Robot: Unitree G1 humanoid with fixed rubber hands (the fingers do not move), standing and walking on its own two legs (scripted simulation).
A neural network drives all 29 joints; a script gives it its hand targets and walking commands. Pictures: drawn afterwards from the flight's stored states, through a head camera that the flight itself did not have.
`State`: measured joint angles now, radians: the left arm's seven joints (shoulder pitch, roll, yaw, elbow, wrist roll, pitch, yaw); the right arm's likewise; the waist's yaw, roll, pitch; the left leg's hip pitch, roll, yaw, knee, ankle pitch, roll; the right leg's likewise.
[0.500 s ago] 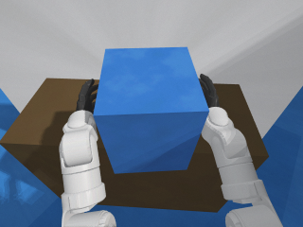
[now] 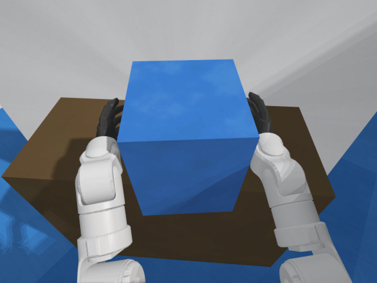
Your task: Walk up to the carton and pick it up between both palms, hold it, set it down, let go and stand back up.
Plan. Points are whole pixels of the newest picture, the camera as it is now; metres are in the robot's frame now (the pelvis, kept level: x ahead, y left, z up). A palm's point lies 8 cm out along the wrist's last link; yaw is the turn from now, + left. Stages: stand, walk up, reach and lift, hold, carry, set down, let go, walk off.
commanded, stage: hold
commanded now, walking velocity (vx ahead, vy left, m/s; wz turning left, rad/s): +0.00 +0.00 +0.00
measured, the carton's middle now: (185, 141) +0.37 +0.01 +0.12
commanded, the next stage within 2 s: set down in 0.44 s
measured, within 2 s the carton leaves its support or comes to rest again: neither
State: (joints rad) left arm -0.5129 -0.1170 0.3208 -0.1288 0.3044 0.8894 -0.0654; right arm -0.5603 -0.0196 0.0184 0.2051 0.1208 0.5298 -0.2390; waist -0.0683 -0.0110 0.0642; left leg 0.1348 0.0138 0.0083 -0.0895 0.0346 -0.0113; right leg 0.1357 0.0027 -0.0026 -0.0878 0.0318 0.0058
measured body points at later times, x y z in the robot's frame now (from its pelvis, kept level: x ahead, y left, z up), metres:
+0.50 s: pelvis +0.00 +0.00 +0.00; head +0.00 +0.00 +0.45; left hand +0.36 +0.15 +0.16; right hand +0.37 -0.14 +0.16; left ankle +0.00 +0.13 -0.76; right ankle +0.00 -0.12 -0.76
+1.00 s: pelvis +0.01 +0.01 +0.00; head +0.02 +0.01 +0.45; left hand +0.39 +0.15 +0.15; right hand +0.40 -0.14 +0.15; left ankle +0.00 +0.13 -0.76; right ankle +0.00 -0.12 -0.76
